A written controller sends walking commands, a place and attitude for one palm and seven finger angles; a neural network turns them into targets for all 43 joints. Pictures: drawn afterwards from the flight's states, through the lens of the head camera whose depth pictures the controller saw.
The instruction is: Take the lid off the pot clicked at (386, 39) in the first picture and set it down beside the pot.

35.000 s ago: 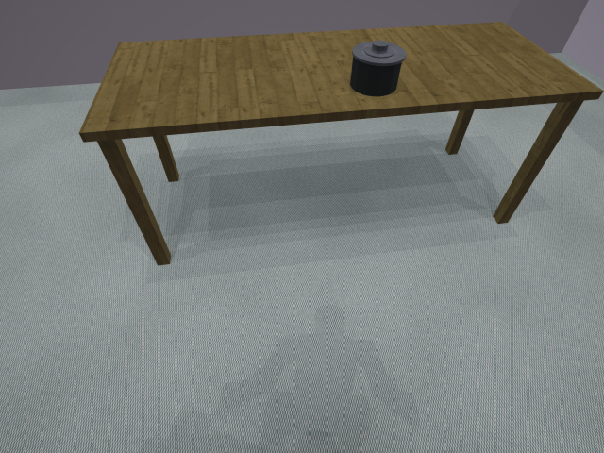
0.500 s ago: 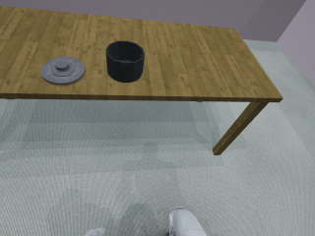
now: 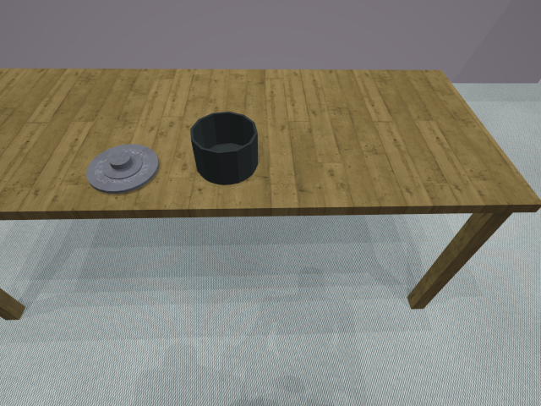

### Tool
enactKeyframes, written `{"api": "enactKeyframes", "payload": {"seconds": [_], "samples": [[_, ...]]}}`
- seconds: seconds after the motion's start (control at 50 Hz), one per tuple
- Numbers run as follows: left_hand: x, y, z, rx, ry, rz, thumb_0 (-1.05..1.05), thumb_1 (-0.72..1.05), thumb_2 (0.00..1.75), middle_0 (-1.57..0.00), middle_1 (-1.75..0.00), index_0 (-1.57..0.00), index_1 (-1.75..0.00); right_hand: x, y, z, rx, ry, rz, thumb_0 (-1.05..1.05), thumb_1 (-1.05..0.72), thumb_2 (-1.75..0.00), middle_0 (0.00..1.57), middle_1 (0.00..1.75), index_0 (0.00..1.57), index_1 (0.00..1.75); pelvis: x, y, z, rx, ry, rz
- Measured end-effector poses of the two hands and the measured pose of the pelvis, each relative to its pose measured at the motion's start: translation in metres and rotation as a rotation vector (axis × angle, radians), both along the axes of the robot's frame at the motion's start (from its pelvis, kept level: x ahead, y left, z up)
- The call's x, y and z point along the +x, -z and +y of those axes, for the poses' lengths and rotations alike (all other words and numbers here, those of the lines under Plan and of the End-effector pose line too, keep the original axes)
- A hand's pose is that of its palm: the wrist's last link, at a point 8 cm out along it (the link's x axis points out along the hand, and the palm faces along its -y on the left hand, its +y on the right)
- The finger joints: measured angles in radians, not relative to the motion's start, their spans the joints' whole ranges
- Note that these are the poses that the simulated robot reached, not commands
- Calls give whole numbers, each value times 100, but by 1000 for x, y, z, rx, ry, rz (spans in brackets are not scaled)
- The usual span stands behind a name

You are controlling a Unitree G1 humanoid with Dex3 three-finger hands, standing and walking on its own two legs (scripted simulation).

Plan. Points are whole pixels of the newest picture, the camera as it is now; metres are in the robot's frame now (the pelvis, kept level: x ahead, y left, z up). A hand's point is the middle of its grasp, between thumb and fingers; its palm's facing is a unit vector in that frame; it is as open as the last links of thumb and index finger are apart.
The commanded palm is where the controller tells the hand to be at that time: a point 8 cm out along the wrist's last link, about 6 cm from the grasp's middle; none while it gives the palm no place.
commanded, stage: stop stepping back and stand still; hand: left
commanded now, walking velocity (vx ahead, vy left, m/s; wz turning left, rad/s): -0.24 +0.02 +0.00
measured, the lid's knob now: (120, 160) +0.64 +0.39 -0.06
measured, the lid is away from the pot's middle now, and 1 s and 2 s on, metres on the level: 0.25 0.25 0.25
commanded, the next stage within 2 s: let the arm hang, fingers relaxed in 0.84 s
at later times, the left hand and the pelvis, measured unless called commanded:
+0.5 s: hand out of the picture +0.03 +0.17 -0.17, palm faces +0.04 -0.98 -0.20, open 7.3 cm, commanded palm none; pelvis -0.03 -0.01 +0.01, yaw +0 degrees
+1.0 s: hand out of the picture -0.05 +0.15 -0.17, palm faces +0.03 -0.99 -0.15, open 7.3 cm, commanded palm none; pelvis -0.04 +0.00 +0.01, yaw -1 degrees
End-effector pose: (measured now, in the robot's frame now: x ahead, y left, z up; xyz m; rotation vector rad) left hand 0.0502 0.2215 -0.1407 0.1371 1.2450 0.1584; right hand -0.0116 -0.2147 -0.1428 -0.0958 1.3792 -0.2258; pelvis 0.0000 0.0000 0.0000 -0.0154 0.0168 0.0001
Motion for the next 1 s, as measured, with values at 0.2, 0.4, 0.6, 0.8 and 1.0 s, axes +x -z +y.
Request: {"api": "enactKeyframes", "payload": {"seconds": [0.2, 0.4, 0.6, 0.8, 1.0], "samples": [[-10, -3, -3, 35, 6, 60, 0, 92, 90, -20, -30, -20, -30, 37, -8, -30, -34, -10, -58, 2, -93, -90, 20, 30, 20, 29, -1, -4, -11, 21, 5, 17], [-23, -2, -6, 15, 0, 36, 0, 92, 90, -20, -30, -20, -30, 20, -9, -25, -28, -36, -62, 1, -91, -90, 20, 30, 20, 29, -20, -4, -11, 9, 1, -13], [-47, -4, -3, 6, 3, 48, 0, 93, 90, -20, -30, -20, -30, -33, -10, -13, -1, -18, 11, 1, -92, -90, 20, 30, 20, 29, -35, -8, -9, 5, 5, -35], [-82, -1, -7, -8, -3, 136, 0, 93, 90, -20, -30, -20, -30, -77, -9, 4, 38, 17, 107, 1, -91, -90, 20, 30, 20, 29, -39, -9, -7, 5, 9, -36], [-102, 4, -20, -47, -16, 197, 1, 93, 90, -20, -30, -20, -30, -79, -9, 13, 44, 33, 116, 1, -91, -90, 20, 30, 20, 29, -37, -8, -5, 4, 12, -37]]}}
